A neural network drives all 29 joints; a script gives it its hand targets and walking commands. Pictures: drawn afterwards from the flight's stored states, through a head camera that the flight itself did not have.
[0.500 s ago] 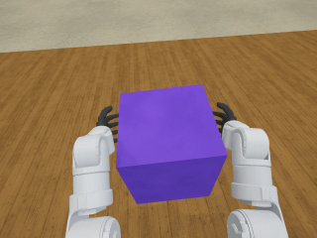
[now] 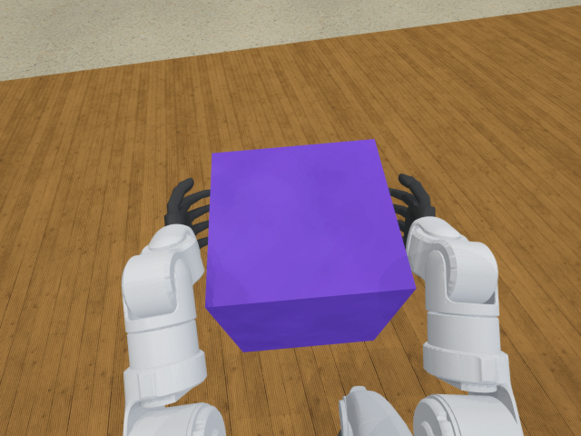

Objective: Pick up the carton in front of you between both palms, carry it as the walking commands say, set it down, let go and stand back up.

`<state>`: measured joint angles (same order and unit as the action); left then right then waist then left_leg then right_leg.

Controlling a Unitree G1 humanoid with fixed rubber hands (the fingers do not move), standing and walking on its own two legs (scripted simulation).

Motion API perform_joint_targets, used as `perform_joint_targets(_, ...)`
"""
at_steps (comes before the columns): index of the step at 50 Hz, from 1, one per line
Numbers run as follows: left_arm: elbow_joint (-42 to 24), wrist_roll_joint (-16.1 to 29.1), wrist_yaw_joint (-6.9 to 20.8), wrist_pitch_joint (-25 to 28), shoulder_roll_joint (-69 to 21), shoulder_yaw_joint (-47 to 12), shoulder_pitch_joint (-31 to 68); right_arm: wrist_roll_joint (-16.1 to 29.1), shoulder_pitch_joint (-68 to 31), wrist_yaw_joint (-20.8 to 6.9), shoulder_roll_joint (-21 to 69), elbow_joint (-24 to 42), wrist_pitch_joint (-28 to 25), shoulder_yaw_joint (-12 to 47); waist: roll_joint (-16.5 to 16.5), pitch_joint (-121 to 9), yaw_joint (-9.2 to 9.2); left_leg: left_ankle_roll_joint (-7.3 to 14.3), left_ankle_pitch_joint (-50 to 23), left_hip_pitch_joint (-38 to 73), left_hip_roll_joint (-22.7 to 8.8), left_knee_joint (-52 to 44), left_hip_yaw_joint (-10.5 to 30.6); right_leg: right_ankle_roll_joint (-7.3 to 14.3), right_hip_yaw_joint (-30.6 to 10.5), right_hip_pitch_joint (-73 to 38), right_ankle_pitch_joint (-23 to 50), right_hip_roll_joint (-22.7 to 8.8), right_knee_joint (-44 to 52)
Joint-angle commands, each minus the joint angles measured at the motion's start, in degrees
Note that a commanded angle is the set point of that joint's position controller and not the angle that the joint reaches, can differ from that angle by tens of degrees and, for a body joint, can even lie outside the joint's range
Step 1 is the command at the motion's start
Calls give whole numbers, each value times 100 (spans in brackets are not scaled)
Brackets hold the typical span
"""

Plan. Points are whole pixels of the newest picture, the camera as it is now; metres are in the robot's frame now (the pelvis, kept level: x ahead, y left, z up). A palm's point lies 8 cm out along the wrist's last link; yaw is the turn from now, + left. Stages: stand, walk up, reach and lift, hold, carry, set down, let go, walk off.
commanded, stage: carry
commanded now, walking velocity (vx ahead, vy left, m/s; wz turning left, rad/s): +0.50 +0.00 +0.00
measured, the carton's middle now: (301, 257) +0.34 -0.02 +0.03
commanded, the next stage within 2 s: none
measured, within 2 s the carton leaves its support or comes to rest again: neither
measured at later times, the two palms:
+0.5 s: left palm (203, 121) +0.61 +0.13 +0.06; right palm (363, 109) +0.64 -0.17 +0.05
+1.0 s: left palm (207, 63) +0.85 +0.14 +0.04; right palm (338, 58) +0.85 -0.16 +0.04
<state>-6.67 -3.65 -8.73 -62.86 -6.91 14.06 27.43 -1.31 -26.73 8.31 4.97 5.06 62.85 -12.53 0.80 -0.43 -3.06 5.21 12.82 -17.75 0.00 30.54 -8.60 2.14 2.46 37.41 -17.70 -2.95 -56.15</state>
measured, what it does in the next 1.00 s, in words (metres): goes down: right foot, then left foot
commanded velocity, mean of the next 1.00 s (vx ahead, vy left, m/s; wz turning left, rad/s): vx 0.24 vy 0.00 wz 0.00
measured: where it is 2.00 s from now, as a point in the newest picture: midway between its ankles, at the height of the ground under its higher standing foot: (298, 320)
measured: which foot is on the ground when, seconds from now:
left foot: down 0.00-0.24, up 0.26-0.68, down 0.70-1.00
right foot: up 0.00-0.20, down 0.22-0.70, up 0.72-0.94, down 0.96-1.00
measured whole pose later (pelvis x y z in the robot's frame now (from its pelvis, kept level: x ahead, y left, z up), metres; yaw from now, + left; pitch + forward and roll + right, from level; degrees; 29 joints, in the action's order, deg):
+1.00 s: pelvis +0.51 -0.01 -0.06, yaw +0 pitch +4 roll -1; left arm -7.7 -2.7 -8.4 -62.8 -6.8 14.1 28.4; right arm -1.3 -27.3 8.9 5.7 7.6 63.6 -13.6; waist 0.5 2.6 -1.2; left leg 6.5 6.4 -24.2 2.0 31.8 -7.3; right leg 0.4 0.1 24.0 -12.8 0.0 -36.0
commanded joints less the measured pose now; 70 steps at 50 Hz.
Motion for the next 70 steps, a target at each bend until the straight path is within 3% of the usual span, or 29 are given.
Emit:
perform_joint_targets(1,-210,1404,536,-49,-4585,-3966,3086,1856,-3840,-710,4814,767,-36,4117,574,-2214,-155,627,-2977,2490,-1314,-653,1376,17,256,348,1119,132,1330)
perform_joint_targets(5,80,1328,554,-221,-4226,-3766,2863,1596,-3421,-637,4518,343,110,3861,581,-1856,-218,406,-3285,2505,-1026,-355,943,122,582,-205,1746,368,2559)
perform_joint_targets(6,166,1318,564,-250,-4180,-3696,2832,1545,-3409,-622,4487,267,134,3812,593,-1851,-124,291,-3567,2388,-966,-98,816,199,666,-628,1856,469,2842)
perform_joint_targets(8,376,1268,584,-276,-4129,-3540,2680,1476,-3465,-587,4471,122,179,3726,346,-2194,371,-99,-3443,1651,-709,1262,307,346,787,-2396,2327,490,3337)
perform_joint_targets(9,478,1227,590,-273,-4086,-3431,2599,1442,-3566,-568,4445,52,198,3685,-212,-2482,626,-300,-2002,455,-500,2264,255,486,48,-3760,3000,-166,2935)
perform_joint_targets(10,560,1191,574,-251,-3975,-3336,2626,1451,-3622,-559,4522,-19,222,3649,-1386,-2875,706,-409,898,-1200,161,3625,377,1065,-1891,-5151,4514,-1411,2487)
perform_joint_targets(11,554,1317,556,-242,-4017,-3376,2733,1426,-3563,-532,4516,-71,217,3568,-1710,-3110,697,-371,2132,-2210,413,4716,756,1554,-2979,-5605,3753,-1932,2765)
perform_joint_targets(12,548,1427,574,-222,-4231,-3441,2880,1411,-3628,-508,4663,-110,202,3539,-1342,-2991,703,-250,1979,-2759,246,5074,991,1598,-3116,-5506,2907,-1859,2917)
perform_joint_targets(13,307,1586,631,-157,-4617,-3656,3096,1457,-3725,-517,4912,62,151,3582,-789,-2796,723,-247,1605,-2750,27,4765,1067,1371,-2716,-4974,2231,-1612,3068)
perform_joint_targets(15,-55,1925,773,-6,-5162,-4025,3738,1426,-3943,-564,5241,135,27,3652,-266,-2395,625,-278,1146,-2469,-233,4150,1025,1166,-2251,-3987,2213,-1455,3325)
perform_joint_targets(18,-321,2209,876,188,-5461,-4325,4081,1280,-3905,-523,5360,313,-178,3746,-569,-2518,571,-346,768,-2215,-315,3463,843,1121,-1700,-3725,2341,-1273,3410)
perform_joint_targets(24,-184,2119,872,243,-4997,-4346,3196,1095,-3292,-416,4874,590,-292,3922,-671,-2449,764,-374,-487,-2739,-224,1901,569,936,-993,-4543,4188,-906,3090)
perform_joint_targets(27,-199,2060,822,186,-4763,-4287,3053,1095,-3292,-409,4610,746,-213,3902,-722,-2191,856,-327,-1426,-2399,102,738,99,684,-440,-4670,5107,-472,2722)
perform_joint_targets(29,-226,2033,774,136,-4582,-4225,3033,1118,-3276,-408,4429,769,-126,3842,-794,-2087,906,-278,-2024,-1800,338,-59,-182,540,-131,-4594,5142,-273,2424)
perform_joint_targets(31,-200,1982,719,72,-4432,-4162,2986,1118,-3169,-420,4250,739,-17,3742,-828,-2204,628,-211,-2705,-482,513,-843,-310,333,125,-4055,5063,-174,1574)
perform_joint_targets(32,-161,1934,691,24,-4349,-4131,3014,1089,-3074,-430,4130,661,40,3642,-582,-2392,313,-178,-3399,594,336,-1266,-223,118,291,-3472,4464,-63,731)
perform_joint_targets(33,-70,1876,661,-36,-4255,-4066,2962,1051,-3017,-433,3938,567,98,3549,44,-2595,126,-12,-5363,2012,-476,-813,325,-98,391,-2339,2667,120,-104)
perform_joint_targets(34,-25,1875,630,-121,-4238,-4019,3013,1013,-2877,-410,3762,440,140,3449,979,-2892,-27,654,-8688,3517,-1815,289,1635,-250,260,-723,-1183,602,-1264)
perform_joint_targets(35,98,1830,579,-207,-4178,-3947,2851,1032,-2868,-380,3765,377,176,3446,1094,-3539,-87,1077,-9084,4075,-2340,571,2507,-240,-467,-238,-2059,557,-1438)
perform_joint_targets(36,113,1781,527,-255,-4162,-3876,3002,1148,-3048,-376,3871,408,191,3446,987,-3583,-138,1160,-8225,3759,-2367,375,2765,-114,-676,-71,-1922,494,-1333)
perform_joint_targets(37,-122,1793,499,-235,-4319,-3844,3112,1459,-3415,-419,4229,635,181,3647,389,-3442,-3,1173,-6458,3134,-2152,36,2561,-27,-703,-257,-1640,441,-1065)
perform_joint_targets(38,-87,1730,493,-256,-4466,-3803,3159,1575,-3567,-478,4492,652,167,3748,115,-3154,180,929,-5478,2469,-1838,-156,2208,-49,-627,-593,-1417,173,-517)
perform_joint_targets(39,-170,1714,516,-232,-4634,-3773,3147,1716,-3746,-551,4728,786,131,3862,100,-3121,226,769,-5190,2239,-1643,-274,1961,-143,-519,-805,-1329,92,128)
perform_joint_targets(41,-282,1742,587,-164,-4931,-3906,3365,1923,-4059,-667,5054,960,69,4021,475,-3219,195,629,-4983,1631,-1517,-539,1763,-217,-240,-1515,-1019,323,975)
perform_joint_targets(44,-391,1679,615,-47,-5105,-4124,3434,1999,-4170,-776,5256,1078,-10,4197,663,-3331,246,375,-4919,1593,-1406,-360,1321,-191,-90,-1985,-262,383,1602)
perform_joint_targets(49,-148,1595,681,-52,-4858,-4227,3151,1637,-3649,-775,4857,719,0,4054,407,-3236,203,122,-4677,1625,-1102,85,999,-98,-219,-2381,1232,218,2605)
perform_joint_targets(52,24,1595,712,-91,-4739,-4145,3143,1503,-3577,-771,4733,508,58,3975,74,-3020,167,5,-4456,1452,-889,183,1044,68,-474,-2445,2741,-157,2175)
perform_joint_targets(61,521,1577,713,-162,-4757,-3806,3378,1269,-3629,-669,4688,-70,143,3532,-156,-2698,252,112,-3243,1002,-869,-38,1096,164,-647,-2528,2787,-422,2368)
perform_joint_targets(70,778,1427,611,-207,-4781,-3507,3628,1322,-4091,-609,4737,-230,172,3370,-73,-2171,266,25,-787,426,-840,-647,1250,197,-724,-2317,976,-410,2854)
